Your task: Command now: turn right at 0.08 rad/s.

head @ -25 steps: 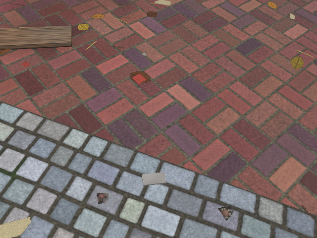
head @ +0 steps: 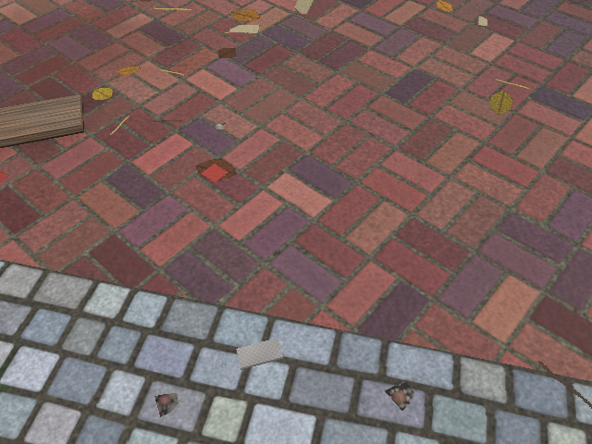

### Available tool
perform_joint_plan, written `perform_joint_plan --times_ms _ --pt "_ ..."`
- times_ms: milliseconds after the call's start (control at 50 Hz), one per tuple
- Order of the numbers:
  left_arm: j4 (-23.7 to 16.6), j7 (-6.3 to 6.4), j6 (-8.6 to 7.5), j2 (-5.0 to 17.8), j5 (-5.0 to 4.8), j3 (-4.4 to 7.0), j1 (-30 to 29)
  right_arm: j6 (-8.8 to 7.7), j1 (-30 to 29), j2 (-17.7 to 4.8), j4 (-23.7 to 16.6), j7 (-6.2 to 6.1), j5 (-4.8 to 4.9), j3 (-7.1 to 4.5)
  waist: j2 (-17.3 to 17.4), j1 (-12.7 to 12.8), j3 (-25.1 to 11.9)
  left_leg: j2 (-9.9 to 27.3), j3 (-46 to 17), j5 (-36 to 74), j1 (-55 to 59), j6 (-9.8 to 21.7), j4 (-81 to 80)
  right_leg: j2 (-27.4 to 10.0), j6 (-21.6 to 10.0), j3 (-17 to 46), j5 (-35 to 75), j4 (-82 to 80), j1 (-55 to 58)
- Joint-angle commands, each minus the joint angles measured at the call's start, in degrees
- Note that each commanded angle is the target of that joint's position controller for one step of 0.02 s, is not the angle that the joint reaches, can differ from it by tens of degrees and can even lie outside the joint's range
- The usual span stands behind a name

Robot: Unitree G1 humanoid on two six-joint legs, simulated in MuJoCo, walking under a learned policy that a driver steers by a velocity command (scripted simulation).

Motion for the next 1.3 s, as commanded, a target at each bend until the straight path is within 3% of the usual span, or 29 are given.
perform_joint_plan --times_ms 20,40,60,80,100,120,180,340,820,840,880,900,940,1020,1080,1100,1120,1160,1180,1200,1220,1240,1260,1280,1300 --pt "-1.36 0.01 -0.75 7.00 -0.54 1.47 -0.29 -1.18 1.98 -4.63 -2.08 0.34 -0.93 -0.53 -6.58 -1.14 -4.82 0.05 -0.38 15.32 9.86 1.93 -15.09 -11.70 -6.12 11.27 9.61 -6.39 0.67" --pt "-0.75 -0.16 -1.15 6.29 0.28 1.21 1.33 -1.35 2.53 -7.28 -2.25 0.24 -1.40 -0.82 -2.85 0.20 -5.36 3.96 -4.53 24.84 13.44 3.35 -14.66 -9.00 -3.21 9.43 4.42 -4.48 -1.56" --pt "-0.45 -0.52 -1.50 6.64 0.61 1.63 4.03 -1.35 1.18 -10.59 -1.41 0.25 -0.62 -1.69 4.44 3.80 -4.69 4.62 -3.75 21.55 11.03 5.63 -11.26 -5.07 -1.24 5.57 0.50 -5.07 -1.54" --pt "-0.10 -0.37 -1.33 7.28 0.82 1.56 1.12 -1.58 -0.06 -7.39 -1.57 0.72 -0.28 -1.22 4.59 1.58 -3.94 3.50 -3.76 11.92 5.43 6.53 -12.86 -3.70 0.42 3.68 -0.18 -3.68 2.39" --pt "-0.15 -0.16 -1.01 7.85 0.44 1.85 -0.81 -1.92 -0.65 -5.53 -1.52 0.92 -0.82 -0.61 3.84 1.01 -2.41 2.77 -3.53 7.92 2.97 5.86 -14.08 -3.77 0.50 3.55 -0.08 -2.75 3.18" --pt "0.10 0.21 -0.63 7.23 0.16 1.81 -1.30 -2.26 -1.22 -5.21 -1.33 0.87 -1.22 -0.42 3.30 1.01 -2.00 2.23 -3.05 7.65 2.22 4.98 -14.41 -4.20 0.07 3.81 1.19 -2.39 3.42" --pt "1.39 0.57 0.06 6.78 0.18 1.88 -0.07 -3.18 0.13 -4.56 -0.16 0.60 -0.89 0.00 1.85 0.72 -1.51 1.38 -2.09 9.44 3.14 4.05 -13.48 -4.49 -0.31 4.33 4.23 -2.54 2.98" --pt "6.11 0.89 -0.33 6.55 -0.20 2.11 1.81 -2.88 0.69 -4.27 2.16 -0.10 -0.61 0.45 -1.55 0.38 -1.27 0.41 -1.46 10.77 4.61 4.40 -12.80 -4.44 0.67 3.88 6.99 -2.63 3.16" --pt "17.07 1.84 -0.19 6.24 -0.57 1.35 3.42 -2.45 2.82 -2.81 9.87 -0.56 -0.41 1.33 -1.52 0.76 -0.01 -1.47 0.00 11.35 4.77 4.40 -13.95 -4.20 1.13 2.64 7.90 -3.55 4.14" --pt "17.85 1.87 -0.12 5.88 -0.64 1.26 4.44 -2.35 4.04 -2.48 10.66 -0.63 -0.32 1.39 -1.57 0.78 -1.26 -2.16 0.68 5.45 5.16 4.64 -13.98 -3.51 0.91 1.94 1.75 -3.62 4.49" --pt "18.16 1.99 -0.03 6.98 -1.36 1.73 5.07 -2.13 4.06 -3.49 10.63 -0.93 0.37 0.96 -1.36 1.02 1.91 -2.97 0.48 -13.74 1.36 6.61 -13.06 -2.32 -0.75 1.50 -19.85 -2.71 0.23" --pt "17.82 2.00 -0.40 7.04 -1.45 1.74 4.83 -2.38 3.82 -3.63 10.13 -1.03 0.54 0.92 -1.42 1.01 4.67 -2.33 -0.80 -19.70 -1.11 7.65 -13.33 -2.95 -1.68 2.66 -25.97 -3.08 -2.79" --pt "17.57 1.69 -2.03 6.45 -1.85 1.63 5.40 -3.80 4.82 -3.27 9.83 -0.81 1.04 0.93 -1.56 0.91 7.15 -0.55 -3.64 -21.35 -2.80 9.33 -13.21 -4.60 -3.07 4.98 -27.06 -3.00 -5.07" --pt "17.18 0.45 -4.91 5.28 -2.38 1.47 5.94 -6.29 7.72 -3.13 9.92 0.33 1.56 0.64 -0.27 0.34 5.49 1.68 -8.19 -18.51 0.08 12.03 -13.13 -5.00 -4.22 6.03 -21.83 0.08 -6.27" --pt "15.70 -0.41 -6.83 3.82 -2.42 1.06 3.82 -7.30 12.32 -5.02 10.64 0.91 2.00 0.09 4.51 -0.79 5.26 6.21 -17.01 -14.89 7.14 15.59 -17.12 -2.29 -3.67 1.94 -14.34 7.21 -12.01" --pt "15.24 -0.80 -7.54 2.86 -2.41 0.79 4.00 -7.45 13.33 -6.70 10.91 1.03 2.17 -0.34 8.06 -0.18 5.03 10.09 -22.35 -9.79 9.93 17.42 -18.35 -1.58 -3.44 -0.31 -9.93 10.82 -14.24" --pt "15.16 -1.18 -8.09 3.02 -2.32 0.78 4.59 -7.55 13.30 -7.10 10.71 1.12 2.14 -0.55 8.66 0.48 4.73 12.47 -24.47 -1.62 11.68 18.20 -17.07 -1.93 -3.46 -0.92 -5.89 11.86 -15.10" --pt "16.55 -1.94 -8.79 4.53 -2.55 1.38 7.77 -7.72 12.16 -6.16 9.44 1.47 1.60 -0.60 4.68 1.95 1.90 9.90 -18.74 14.15 11.54 16.04 -9.32 -1.83 -3.28 -0.77 3.18 11.39 -10.82" --pt "19.19 -2.14 -9.02 5.81 -2.79 2.20 14.95 -7.81 7.12 -6.03 7.22 1.76 1.28 -0.51 1.85 5.76 -1.04 5.64 -12.24 25.26 4.24 13.34 -1.37 -1.49 -4.33 1.13 10.06 7.10 1.18" --pt "23.64 -2.02 -8.85 10.93 -2.55 4.26 28.79 -8.57 -1.81 -4.78 3.16 2.13 0.85 -0.07 -7.76 12.33 -5.68 -2.62 -0.73 36.89 -12.44 8.06 19.05 -6.57 -8.06 12.98 18.97 -0.77 22.60" --pt "25.06 -2.04 -7.51 11.71 -1.66 3.85 33.66 -9.60 -1.85 -2.01 2.65 2.19 -0.22 0.36 -21.60 11.52 -6.02 -7.31 2.30 -7.30 -30.83 5.47 37.54 -17.76 -10.58 27.75 38.73 -4.53 35.79" --pt "23.73 -2.04 -6.99 7.88 -1.50 2.27 31.90 -10.33 -1.86 -1.27 2.07 2.61 1.81 0.78 -14.84 10.17 -4.10 -6.42 -3.93 -14.39 -41.31 7.01 43.05 -22.35 -15.07 34.64 34.03 -4.66 37.16" --pt "23.13 -1.70 -6.88 6.14 -0.95 1.56 29.98 -10.31 -6.30 -0.33 0.39 2.78 3.80 1.17 -8.53 9.36 1.07 -3.91 -4.80 -14.44 -49.70 8.04 49.24 -23.75 -16.42 34.12 27.48 -5.46 36.48" --pt "22.81 -1.39 -6.73 5.00 -0.90 0.65 28.31 -10.28 -9.72 0.75 -1.58 3.01 4.06 1.67 -3.87 8.35 5.10 -1.50 -3.98 -11.48 -55.12 8.36 48.89 -23.49 -15.37 30.24 25.78 -7.35 34.64" --pt "22.14 -1.20 -6.36 4.12 -0.93 -0.22 25.64 -9.85 -9.70 1.26 -2.05 3.06 2.99 1.71 -2.33 6.16 5.74 0.96 -2.47 -7.90 -54.02 8.27 46.19 -21.91 -12.88 25.50 25.94 -9.03 30.88"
